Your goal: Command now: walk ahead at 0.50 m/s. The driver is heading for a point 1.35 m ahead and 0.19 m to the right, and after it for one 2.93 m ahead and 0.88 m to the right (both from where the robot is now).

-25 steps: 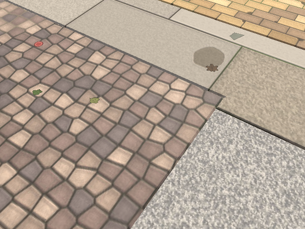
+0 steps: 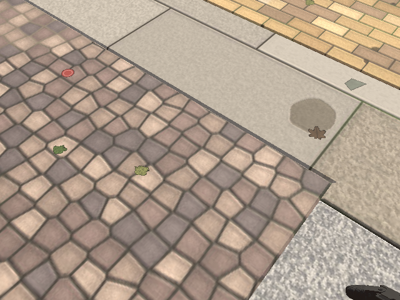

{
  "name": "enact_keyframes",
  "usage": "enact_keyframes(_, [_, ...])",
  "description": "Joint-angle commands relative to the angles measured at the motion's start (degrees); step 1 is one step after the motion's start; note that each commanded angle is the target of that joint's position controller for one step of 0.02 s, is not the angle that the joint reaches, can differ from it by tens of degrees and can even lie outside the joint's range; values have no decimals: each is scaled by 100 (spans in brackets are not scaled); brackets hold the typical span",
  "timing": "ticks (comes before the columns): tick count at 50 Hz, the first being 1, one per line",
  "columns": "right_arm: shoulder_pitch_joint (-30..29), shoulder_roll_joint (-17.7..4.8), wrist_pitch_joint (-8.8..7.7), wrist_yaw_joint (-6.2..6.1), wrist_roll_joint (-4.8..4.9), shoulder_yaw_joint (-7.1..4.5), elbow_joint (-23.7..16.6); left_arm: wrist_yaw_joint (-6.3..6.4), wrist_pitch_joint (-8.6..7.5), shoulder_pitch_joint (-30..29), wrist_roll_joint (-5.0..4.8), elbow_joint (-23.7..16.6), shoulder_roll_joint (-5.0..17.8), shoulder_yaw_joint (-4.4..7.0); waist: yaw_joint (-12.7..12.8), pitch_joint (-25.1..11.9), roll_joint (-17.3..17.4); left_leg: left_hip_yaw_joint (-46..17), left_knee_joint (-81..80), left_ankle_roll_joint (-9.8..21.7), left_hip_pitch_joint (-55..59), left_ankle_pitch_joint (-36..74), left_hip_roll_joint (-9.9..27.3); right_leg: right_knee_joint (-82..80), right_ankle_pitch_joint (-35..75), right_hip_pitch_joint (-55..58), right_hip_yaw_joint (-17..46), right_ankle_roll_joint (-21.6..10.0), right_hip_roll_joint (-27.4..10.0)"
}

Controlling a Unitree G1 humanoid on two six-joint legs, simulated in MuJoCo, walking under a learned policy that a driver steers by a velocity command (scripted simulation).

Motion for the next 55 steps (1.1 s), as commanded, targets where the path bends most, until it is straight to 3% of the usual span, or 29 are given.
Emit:
enact_keyframes(1, [1479,-916,53,-65,17,-278,102,-51,-292,-455,-130,-650,784,122,-802,-960,644,-2798,-1503,1172,3496,-541,1865,2035,283,-3351,207,-111,-468])
enact_keyframes(2, [1144,-758,52,-42,-20,-226,78,-30,-266,-619,-44,-672,715,136,-623,-528,419,-2307,-1730,1077,2697,-158,1630,1644,637,-3141,123,-71,-634])
enact_keyframes(3, [941,-616,23,-23,-64,-180,60,-11,-195,-543,9,-641,658,164,-415,-352,504,-1946,-1940,991,2149,171,1434,1354,904,-2771,162,-42,-787])
enact_keyframes(6, [884,-717,-77,-2,-35,-220,168,18,-16,-378,55,-611,361,120,-180,-241,566,-1395,-2343,1102,1527,733,1307,913,1353,-2428,92,114,-849])
enact_keyframes(9, [1096,-861,-80,-77,-27,-261,340,24,-13,-931,106,-801,316,108,-272,-69,401,-1005,-2485,1072,1592,1010,1231,-41,2265,-2746,79,225,-871])
enact_keyframes(13, [1434,-992,-25,-148,30,-281,547,-60,-86,-1737,72,-1005,174,39,-559,98,375,-569,-2516,851,1681,855,1053,-1470,3341,-2426,-135,204,-625])
enact_keyframes(16, [1765,-1064,38,-162,80,-304,758,-134,-115,-2194,25,-1189,222,27,-719,211,373,-638,-2353,822,2193,733,1271,-1949,3291,-2490,-128,128,-524])
enact_keyframes(19, [1823,-1121,131,-197,109,-340,891,-218,-158,-2299,22,-1316,359,55,-634,212,441,-750,-1985,696,2786,1091,1534,-2266,2708,-2482,-96,-85,-459])
enact_keyframes(21, [1682,-1188,196,-219,112,-358,907,-226,-185,-1825,33,-1215,530,137,-315,-68,541,-663,-1384,548,2928,2245,1480,-2441,2362,-1696,-323,-260,-234])
enact_keyframes(22, [1641,-1095,231,-229,97,-318,900,-193,-187,-1062,53,-972,738,263,47,-541,457,-436,-483,410,2767,2970,1193,-2530,2415,-628,-485,-410,-60])
enact_keyframes(23, [1702,-856,234,-246,4,-206,795,-141,-180,-55,100,-747,1125,398,397,-1359,55,-160,1048,201,1865,2146,871,-2275,2723,1037,221,-728,-733])
enact_keyframes(24, [2397,-223,112,-191,-23,-10,711,-126,-126,453,120,-622,1661,531,178,-2100,-1367,25,3284,-252,-573,-587,-145,-2694,1643,3190,2847,-1668,-2074])
enact_keyframes(25, [2150,-550,-14,-162,39,-76,795,-137,-109,516,36,-624,1149,385,352,-2289,-1307,-785,4094,-230,-1337,-2485,-181,-3414,925,3311,3913,-1711,-2215])
enact_keyframes(26, [1664,-935,-96,-123,197,-184,632,-126,-117,91,35,-692,923,297,310,-1437,-958,-838,4368,-131,-1823,-2191,142,-3518,735,2660,3176,-1452,-2060])
enact_keyframes(27, [1292,-918,-120,-136,214,-169,540,-113,-112,-317,71,-794,786,254,172,-942,-535,-658,4159,-83,-1756,-1680,452,-3616,1051,1864,2484,-1300,-1849])
enact_keyframes(28, [1087,-867,-103,-160,126,-184,505,-129,-120,-640,119,-823,623,208,13,-513,-297,-588,3762,-96,-1562,-1312,637,-3823,1512,1082,1996,-1245,-1645])
enact_keyframes(30, [1299,-713,30,-180,71,-203,583,-143,-174,-897,175,-839,443,157,-304,-371,-502,-638,3318,-130,-910,-921,842,-4150,2054,322,1456,-1181,-1391])
enact_keyframes(33, [1159,-529,152,-210,19,-172,540,-109,-245,-778,126,-714,629,215,-390,-189,-361,-564,2723,-293,-1005,-459,903,-4480,2624,51,968,-1303,-1349])
enact_keyframes(39, [45,-346,85,-129,20,-95,277,19,-169,-323,55,-463,783,252,-60,85,-266,-326,693,-407,-987,1232,703,-4623,2838,249,169,-1042,-1060])
enact_keyframes(44, [-646,-404,24,14,87,-69,21,44,-44,118,-9,-184,861,291,136,283,-293,-300,-91,-267,-1030,1062,537,-4322,2827,1032,206,-977,-1394])
enact_keyframes(47, [-396,-608,-19,74,82,-133,36,79,41,7,-29,-141,965,341,-127,117,-425,-205,-319,-36,-520,453,381,-3818,3700,1424,245,-821,-1556])
enact_keyframes(48, [78,-738,-28,63,64,-210,170,89,71,-128,-37,-161,982,343,-424,-158,-441,-31,-457,81,188,395,205,-3263,4591,1396,96,-714,-1418])
enact_keyframes(49, [980,-1005,-24,19,43,-356,466,99,98,-129,-7,-182,834,288,-804,-736,-313,33,-453,248,1469,479,126,-2203,4985,1065,-142,-556,-1101])
enact_keyframes(50, [1993,-1442,-3,-39,-20,-478,658,111,95,-29,132,-328,544,159,-1104,-1619,425,-1187,-280,619,3200,618,1191,-352,3440,-94,-436,-330,-726])
enact_keyframes(51, [2184,-1764,29,-2,-1,-534,792,52,-34,654,108,-354,-133,-26,-697,-2171,1950,-3868,-1027,1485,4867,-752,2252,1441,-256,-2360,-258,-6,355])
enact_keyframes(52, [2107,-1191,16,9,57,-376,717,19,-157,254,-14,-305,494,107,-944,-1950,1278,-4136,-1429,1303,4696,-1547,2147,2076,-583,-3006,468,-89,69])
enact_keyframes(53, [1674,-992,-4,-9,43,-306,647,-8,-238,-277,-143,-485,750,181,-888,-1189,999,-3360,-1531,1079,4020,-1380,1989,2130,-68,-3348,370,-190,-208])
enact_keyframes(54, [1260,-906,-9,-14,4,-271,565,23,-260,-547,-126,-533,708,173,-725,-781,542,-2773,-1661,982,3254,-804,1794,1902,470,-3171,212,-194,-499])
enact_keyframes(55, [989,-759,-19,-6,-42,-235,537,46,-244,-673,-37,-548,671,202,-580,-473,421,-2347,-1827,968,2613,-277,1625,1577,809,-2964,185,-162,-668])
